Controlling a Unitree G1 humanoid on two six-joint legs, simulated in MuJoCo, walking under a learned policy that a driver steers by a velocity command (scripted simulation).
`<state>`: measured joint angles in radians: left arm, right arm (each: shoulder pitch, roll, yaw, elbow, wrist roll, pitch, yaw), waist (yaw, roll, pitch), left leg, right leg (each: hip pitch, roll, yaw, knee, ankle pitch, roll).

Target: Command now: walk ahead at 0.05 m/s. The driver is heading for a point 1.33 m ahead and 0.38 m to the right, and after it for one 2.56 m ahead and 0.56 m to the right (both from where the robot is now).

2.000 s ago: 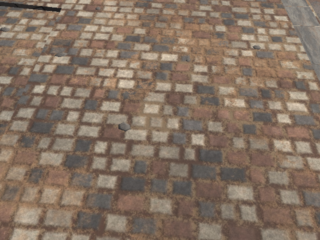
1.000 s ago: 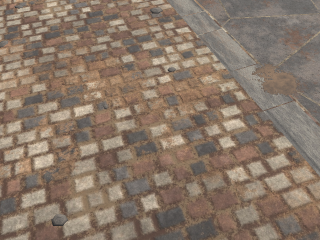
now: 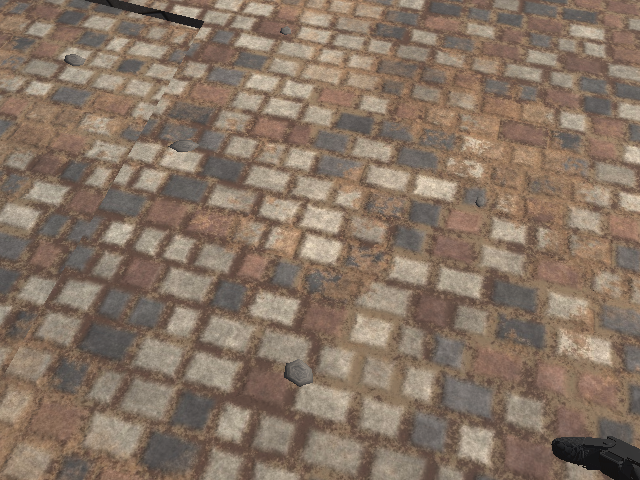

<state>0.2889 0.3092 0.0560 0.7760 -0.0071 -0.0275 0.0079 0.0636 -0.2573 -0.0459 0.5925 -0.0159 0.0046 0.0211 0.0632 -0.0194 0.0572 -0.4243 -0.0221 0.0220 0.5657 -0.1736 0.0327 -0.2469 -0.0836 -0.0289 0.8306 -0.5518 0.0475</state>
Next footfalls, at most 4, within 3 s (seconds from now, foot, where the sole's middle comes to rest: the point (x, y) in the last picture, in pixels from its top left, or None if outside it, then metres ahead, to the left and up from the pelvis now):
0.40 right None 0.07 -0.14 -0.76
0.86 left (376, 452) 0.49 -0.06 -0.76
1.32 right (550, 409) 0.60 -0.42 -0.76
1.82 left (455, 271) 0.94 -0.25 -0.76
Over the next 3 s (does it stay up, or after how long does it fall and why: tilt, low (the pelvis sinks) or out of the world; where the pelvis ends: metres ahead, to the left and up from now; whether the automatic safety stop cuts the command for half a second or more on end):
stays up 1.26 -0.32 0.01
